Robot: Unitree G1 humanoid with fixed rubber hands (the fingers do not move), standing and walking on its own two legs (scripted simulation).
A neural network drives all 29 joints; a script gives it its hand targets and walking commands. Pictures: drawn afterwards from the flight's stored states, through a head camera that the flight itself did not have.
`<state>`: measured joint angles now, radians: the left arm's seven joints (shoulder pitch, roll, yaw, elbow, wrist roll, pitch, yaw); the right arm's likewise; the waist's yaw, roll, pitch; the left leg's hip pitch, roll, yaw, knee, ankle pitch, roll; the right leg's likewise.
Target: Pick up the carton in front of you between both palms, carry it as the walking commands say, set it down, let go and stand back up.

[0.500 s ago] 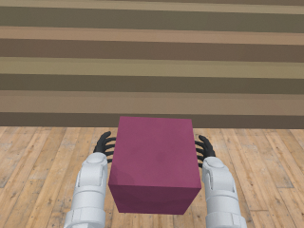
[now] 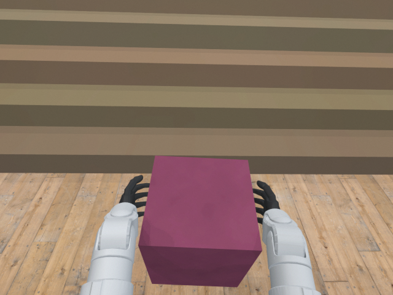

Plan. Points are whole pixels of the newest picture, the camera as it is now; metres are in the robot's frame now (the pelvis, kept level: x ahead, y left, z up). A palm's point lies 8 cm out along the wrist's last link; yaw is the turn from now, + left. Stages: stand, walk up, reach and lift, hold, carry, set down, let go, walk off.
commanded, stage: hold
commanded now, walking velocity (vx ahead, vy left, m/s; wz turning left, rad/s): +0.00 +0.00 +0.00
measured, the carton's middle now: (198, 224) +0.30 +0.00 -0.04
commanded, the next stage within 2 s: carry in 1.14 s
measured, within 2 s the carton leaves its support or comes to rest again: neither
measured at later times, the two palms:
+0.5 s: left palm (126, 210) +0.28 +0.15 +0.05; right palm (273, 215) +0.28 -0.15 +0.05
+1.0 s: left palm (126, 209) +0.28 +0.15 +0.05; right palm (271, 214) +0.28 -0.15 +0.05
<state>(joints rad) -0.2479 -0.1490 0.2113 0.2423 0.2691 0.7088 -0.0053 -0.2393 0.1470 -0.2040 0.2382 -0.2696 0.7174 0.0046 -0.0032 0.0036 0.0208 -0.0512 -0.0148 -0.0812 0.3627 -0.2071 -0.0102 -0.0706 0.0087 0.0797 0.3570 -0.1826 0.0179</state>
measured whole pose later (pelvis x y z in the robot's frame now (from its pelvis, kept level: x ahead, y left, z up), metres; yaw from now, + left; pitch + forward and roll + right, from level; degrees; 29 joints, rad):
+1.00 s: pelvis +0.00 +0.00 +0.00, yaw +0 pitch -7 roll +0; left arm -0.25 -0.15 0.21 0.20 0.28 0.77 -0.01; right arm -0.25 0.15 -0.19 0.20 -0.27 0.78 0.01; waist 0.00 0.00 0.03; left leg -0.02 -0.01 -0.08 0.34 -0.20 -0.01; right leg -0.04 0.01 0.08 0.34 -0.17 0.02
